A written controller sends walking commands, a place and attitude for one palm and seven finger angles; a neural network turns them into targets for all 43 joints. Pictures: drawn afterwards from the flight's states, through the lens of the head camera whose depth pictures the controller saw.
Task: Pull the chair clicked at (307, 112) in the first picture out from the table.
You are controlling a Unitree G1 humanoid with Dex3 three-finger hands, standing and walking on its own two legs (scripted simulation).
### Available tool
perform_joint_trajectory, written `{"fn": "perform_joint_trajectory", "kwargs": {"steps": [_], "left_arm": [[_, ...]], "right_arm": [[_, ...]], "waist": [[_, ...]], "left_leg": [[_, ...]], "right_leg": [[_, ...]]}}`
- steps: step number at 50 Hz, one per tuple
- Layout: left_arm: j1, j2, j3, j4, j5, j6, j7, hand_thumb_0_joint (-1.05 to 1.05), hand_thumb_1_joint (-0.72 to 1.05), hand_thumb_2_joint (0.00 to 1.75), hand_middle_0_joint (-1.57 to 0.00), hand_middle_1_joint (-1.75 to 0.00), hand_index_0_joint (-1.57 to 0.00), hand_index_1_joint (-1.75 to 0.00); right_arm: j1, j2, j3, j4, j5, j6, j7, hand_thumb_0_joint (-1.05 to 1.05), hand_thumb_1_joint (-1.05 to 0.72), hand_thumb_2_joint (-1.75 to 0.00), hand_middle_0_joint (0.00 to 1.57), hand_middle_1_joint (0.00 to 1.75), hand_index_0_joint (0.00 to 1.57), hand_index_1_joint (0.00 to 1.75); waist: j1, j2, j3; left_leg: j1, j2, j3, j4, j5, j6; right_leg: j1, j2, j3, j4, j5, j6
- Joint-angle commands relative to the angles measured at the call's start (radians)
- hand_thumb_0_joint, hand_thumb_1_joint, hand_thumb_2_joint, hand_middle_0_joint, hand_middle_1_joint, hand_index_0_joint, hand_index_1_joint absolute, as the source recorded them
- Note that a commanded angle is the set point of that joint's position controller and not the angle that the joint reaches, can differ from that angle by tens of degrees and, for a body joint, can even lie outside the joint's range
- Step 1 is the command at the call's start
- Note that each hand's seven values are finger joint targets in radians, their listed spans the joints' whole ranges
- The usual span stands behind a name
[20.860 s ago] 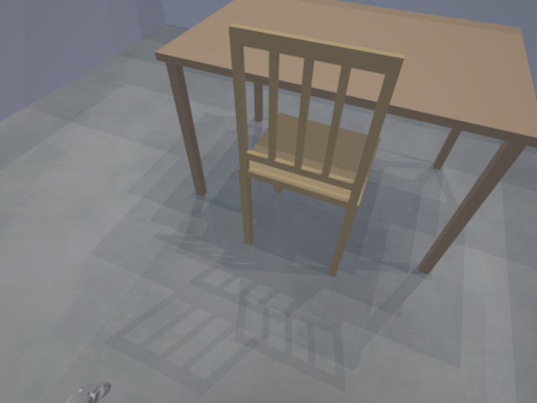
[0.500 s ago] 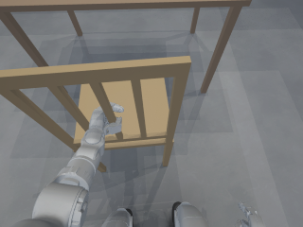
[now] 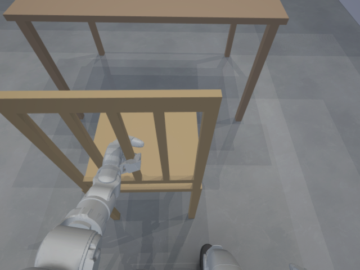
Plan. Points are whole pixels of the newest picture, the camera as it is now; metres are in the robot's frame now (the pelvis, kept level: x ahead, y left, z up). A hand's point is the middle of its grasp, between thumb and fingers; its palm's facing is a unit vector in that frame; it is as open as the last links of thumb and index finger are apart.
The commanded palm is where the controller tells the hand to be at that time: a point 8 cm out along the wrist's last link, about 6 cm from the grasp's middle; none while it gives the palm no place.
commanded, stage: stop walking, hand still on the chair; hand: left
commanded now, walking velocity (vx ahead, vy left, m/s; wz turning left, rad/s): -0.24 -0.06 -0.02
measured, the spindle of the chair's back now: (128, 152) +0.39 +0.14 -0.04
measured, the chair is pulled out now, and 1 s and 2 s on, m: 0.50 0.60 0.60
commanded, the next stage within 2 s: open the thumb and straighten the fingers in 1.10 s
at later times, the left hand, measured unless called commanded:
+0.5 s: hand (138, 194) +0.28 +0.11 -0.05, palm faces +0.02 -0.98 -0.19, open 5.4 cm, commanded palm +0.27 +0.16 -0.03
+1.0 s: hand (136, 201) +0.27 +0.11 -0.05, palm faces -0.07 -0.98 -0.19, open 5.4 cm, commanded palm +0.25 +0.16 -0.03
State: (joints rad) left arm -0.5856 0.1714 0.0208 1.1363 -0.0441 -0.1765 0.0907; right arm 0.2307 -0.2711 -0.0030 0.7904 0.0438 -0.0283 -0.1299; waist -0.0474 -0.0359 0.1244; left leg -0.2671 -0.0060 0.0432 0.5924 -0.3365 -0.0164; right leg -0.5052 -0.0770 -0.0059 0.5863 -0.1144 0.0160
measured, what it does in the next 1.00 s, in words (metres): steps on the spot: right foot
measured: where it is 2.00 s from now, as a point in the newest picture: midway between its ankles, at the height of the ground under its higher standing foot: outside the picture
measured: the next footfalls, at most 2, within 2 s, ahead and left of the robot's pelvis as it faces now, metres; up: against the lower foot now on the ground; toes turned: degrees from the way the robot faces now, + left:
right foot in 0.12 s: +0.07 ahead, -0.13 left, +0.00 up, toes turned -3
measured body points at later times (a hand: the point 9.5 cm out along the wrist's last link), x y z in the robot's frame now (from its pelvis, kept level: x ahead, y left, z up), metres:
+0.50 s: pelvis -0.02 -0.02 +0.01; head +0.01 -0.04 +0.46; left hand +0.28 +0.16 -0.03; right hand +0.10 -0.28 -0.10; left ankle -0.02 +0.13 -0.72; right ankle +0.03 -0.13 -0.72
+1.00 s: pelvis +0.00 +0.00 +0.02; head +0.01 -0.01 +0.47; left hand +0.27 +0.16 -0.03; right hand +0.11 -0.24 -0.10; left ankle -0.02 +0.13 -0.72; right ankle +0.03 -0.13 -0.72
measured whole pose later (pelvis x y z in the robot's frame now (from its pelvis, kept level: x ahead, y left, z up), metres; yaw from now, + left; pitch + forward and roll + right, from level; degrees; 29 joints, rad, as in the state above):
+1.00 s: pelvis +0.00 +0.00 +0.02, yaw -3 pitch -1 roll +1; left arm -0.07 0.11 -0.09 0.69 -0.02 -0.11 0.11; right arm 0.21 -0.20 0.02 0.69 0.02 0.03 -0.11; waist -0.02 0.02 0.05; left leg -0.14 0.04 0.08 0.44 -0.28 -0.02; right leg -0.27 -0.03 0.01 0.46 -0.18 0.02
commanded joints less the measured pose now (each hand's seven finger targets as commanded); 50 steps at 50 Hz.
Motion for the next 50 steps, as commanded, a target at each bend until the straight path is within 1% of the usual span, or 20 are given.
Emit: {"fn": "perform_joint_trajectory", "kwargs": {"steps": [1,2,4,5,6,7,9,11,12,13,15,21,24,26,27,36,37,40,42,50], "left_arm": [[-0.410,0.111,0.002,-0.248,0.013,-0.069,-0.005,0.00,0.90,0.90,-0.50,-1.45,-0.50,-1.45],[-0.328,0.157,0.034,-0.438,0.017,-0.077,-0.003,0.00,0.90,0.90,-0.50,-1.45,-0.50,-1.45],[-0.236,0.104,0.005,-0.418,0.013,-0.058,-0.009,0.00,0.90,0.90,-0.50,-1.45,-0.50,-1.45],[-0.200,0.102,0.002,-0.439,0.017,-0.049,-0.011,0.00,0.90,0.90,-0.50,-1.45,-0.50,-1.45],[-0.178,0.113,-0.001,-0.455,0.020,-0.043,-0.009,0.00,0.90,0.90,-0.50,-1.45,-0.50,-1.45],[-0.142,0.128,-0.001,-0.441,0.025,-0.035,-0.009,0.00,0.90,0.90,-0.50,-1.45,-0.50,-1.45],[-0.106,0.183,0.049,-0.461,0.015,-0.015,0.005,0.00,0.90,0.90,-0.50,-1.45,-0.50,-1.45],[-0.102,0.174,0.040,-0.516,0.015,-0.014,0.005,0.00,0.90,0.90,-0.50,-1.45,-0.50,-1.45],[-0.091,0.183,0.035,-0.526,0.014,-0.012,0.007,0.00,0.90,0.90,-0.50,-1.45,-0.50,-1.45],[-0.067,0.167,0.035,-0.527,0.016,-0.012,0.009,0.00,0.90,0.90,-0.50,-1.45,-0.50,-1.45],[-0.032,0.153,0.033,-0.518,0.017,-0.009,0.013,0.00,0.90,0.90,-0.50,-1.45,-0.50,-1.45],[0.049,0.136,0.023,-0.509,0.019,0.000,0.021,0.00,0.90,0.90,-0.50,-1.45,-0.50,-1.45],[0.093,0.119,0.009,-0.516,0.020,0.004,0.022,0.00,0.90,0.90,-0.50,-1.45,-0.50,-1.45],[0.118,0.102,-0.003,-0.517,0.021,0.007,0.022,0.00,0.90,0.90,-0.50,-1.45,-0.50,-1.45],[0.121,0.112,-0.005,-0.539,0.021,0.006,0.025,0.00,0.90,0.90,-0.50,-1.45,-0.50,-1.45],[0.227,0.071,-0.031,-0.586,0.026,0.012,0.029,0.00,0.90,0.90,-0.50,-1.45,-0.50,-1.45],[0.232,0.077,-0.036,-0.603,0.026,0.012,0.029,0.00,0.90,0.90,-0.50,-1.45,-0.50,-1.45],[0.257,0.064,-0.039,-0.600,0.030,0.015,0.030,0.00,0.90,0.90,-0.50,-1.45,-0.50,-1.45],[0.257,0.068,-0.048,-0.625,0.030,0.014,0.029,0.00,0.90,0.90,-0.50,-1.45,-0.50,-1.45],[0.294,0.044,-0.065,-0.659,0.034,0.009,0.026,0.00,0.90,0.90,-0.50,-1.45,-0.50,-1.45]], "right_arm": [[0.012,-0.112,-0.032,-0.110,-0.023,-0.033,0.008,0.00,-0.90,-0.90,0.20,0.30,0.20,0.30],[0.021,-0.114,-0.048,-0.159,-0.026,-0.031,0.020,0.00,-0.90,-0.90,0.20,0.30,0.20,0.30],[0.031,-0.118,-0.049,-0.166,-0.015,-0.023,0.031,0.00,-0.90,-0.90,0.20,0.30,0.20,0.30],[0.030,-0.114,-0.048,-0.178,-0.011,-0.023,0.035,0.00,-0.90,-0.90,0.20,0.30,0.20,0.30],[0.032,-0.112,-0.048,-0.186,-0.011,-0.025,0.035,0.00,-0.90,-0.90,0.20,0.30,0.20,0.30],[0.043,-0.113,-0.049,-0.178,-0.013,-0.030,0.030,0.00,-0.90,-0.90,0.20,0.30,0.20,0.30],[0.038,-0.115,-0.061,-0.174,-0.009,-0.024,0.022,0.00,-0.90,-0.90,0.20,0.30,0.20,0.30],[0.004,-0.095,-0.048,-0.185,-0.015,-0.018,0.014,0.00,-0.90,-0.90,0.20,0.30,0.20,0.30],[-0.004,-0.099,-0.043,-0.177,-0.018,-0.019,0.008,0.00,-0.90,-0.90,0.20,0.30,0.20,0.30],[-0.008,-0.089,-0.035,-0.189,-0.019,-0.017,0.008,0.00,-0.90,-0.90,0.20,0.30,0.20,0.30],[-0.027,-0.082,-0.030,-0.199,-0.020,-0.012,0.010,0.00,-0.90,-0.90,0.20,0.30,0.20,0.30],[-0.048,-0.070,-0.032,-0.205,-0.018,-0.006,0.009,0.00,-0.90,-0.90,0.20,0.30,0.20,0.30],[-0.060,-0.067,-0.031,-0.207,-0.020,-0.005,0.007,0.00,-0.90,-0.90,0.20,0.30,0.20,0.30],[-0.069,-0.063,-0.029,-0.211,-0.022,-0.003,0.007,0.00,-0.90,-0.90,0.20,0.30,0.20,0.30],[-0.066,-0.069,-0.032,-0.204,-0.020,-0.002,0.005,0.00,-0.90,-0.90,0.20,0.30,0.20,0.30],[-0.087,-0.063,-0.025,-0.228,-0.025,0.007,0.005,0.00,-0.90,-0.90,0.20,0.30,0.20,0.30],[-0.082,-0.069,-0.027,-0.223,-0.023,0.006,0.003,0.00,-0.90,-0.90,0.20,0.30,0.20,0.30],[-0.086,-0.064,-0.024,-0.228,-0.027,0.011,0.005,0.00,-0.90,-0.90,0.20,0.30,0.20,0.30],[-0.082,-0.068,-0.025,-0.223,-0.026,0.010,0.004,0.00,-0.90,-0.90,0.20,0.30,0.20,0.30],[-0.086,-0.062,-0.022,-0.228,-0.031,0.014,0.007,0.00,-0.90,-0.90,0.20,0.30,0.20,0.30]], "waist": [[0.039,0.324,-0.332],[0.049,0.283,-0.354],[0.043,0.199,-0.359],[0.038,0.153,-0.392],[0.024,0.108,-0.423],[0.012,0.076,-0.392],[0.006,-0.035,-0.469],[0.011,0.022,-0.477],[0.010,0.109,-0.460],[0.019,0.120,-0.449],[0.028,0.086,-0.417],[0.030,0.002,-0.347],[0.031,0.016,-0.304],[0.032,-0.004,-0.289],[0.027,0.038,-0.281],[0.039,0.020,-0.289],[0.034,0.051,-0.283],[0.039,0.019,-0.281],[0.033,0.050,-0.286],[0.036,0.034,-0.308]], "left_leg": [[0.040,0.333,-0.217,-0.175,0.576,0.121],[0.058,0.334,-0.231,-0.167,0.608,0.136],[0.145,0.281,-0.178,-0.050,0.653,0.099],[0.148,0.240,-0.142,0.001,0.600,0.065],[0.106,0.199,-0.113,0.025,0.524,0.033],[0.059,0.164,-0.097,0.009,0.413,0.014],[0.073,0.122,-0.059,-0.010,0.270,-0.016],[0.115,0.120,-0.043,-0.063,0.261,-0.003],[0.132,0.133,-0.045,-0.106,0.282,0.008],[0.121,0.149,-0.056,-0.125,0.290,0.017],[0.100,0.152,-0.063,-0.139,0.240,0.024],[0.106,0.105,-0.025,-0.150,0.089,0.018],[0.119,0.104,-0.024,-0.164,0.083,0.023],[0.119,0.105,-0.023,-0.168,0.093,0.024],[0.122,0.106,-0.025,-0.184,0.100,0.024],[0.131,0.125,-0.036,-0.211,0.176,0.027],[0.127,0.127,-0.039,-0.222,0.183,0.027],[0.131,0.128,-0.035,-0.219,0.184,0.028],[0.127,0.133,-0.041,-0.230,0.201,0.028],[0.160,0.143,-0.042,-0.217,0.303,0.024]], "right_leg": [[0.180,0.010,0.000,0.190,-0.262,-0.012],[0.237,0.023,0.004,0.169,-0.249,-0.016],[0.296,0.026,-0.003,-0.035,-0.065,-0.024],[0.364,0.010,0.011,-0.112,0.111,-0.028],[0.441,-0.037,0.061,-0.116,0.290,-0.051],[0.463,-0.074,0.076,-0.115,0.381,-0.061],[0.477,-0.121,0.143,-0.089,0.401,-0.103],[0.456,-0.105,0.115,-0.092,0.367,-0.076],[0.434,-0.077,0.095,-0.093,0.309,-0.054],[0.429,-0.052,0.066,-0.085,0.234,-0.036],[0.416,-0.035,0.062,-0.110,0.126,-0.027],[0.350,-0.062,0.128,-0.218,-0.067,-0.040],[0.308,-0.058,0.135,-0.246,-0.106,-0.038],[0.303,-0.059,0.135,-0.256,-0.110,-0.039],[0.307,-0.058,0.128,-0.257,-0.095,-0.042],[0.329,-0.035,0.100,-0.206,0.017,-0.041],[0.336,-0.032,0.089,-0.203,0.028,-0.040],[0.330,-0.028,0.095,-0.199,0.033,-0.041],[0.346,-0.027,0.083,-0.189,0.060,-0.040],[0.355,-0.028,0.073,-0.152,0.165,-0.045]]}}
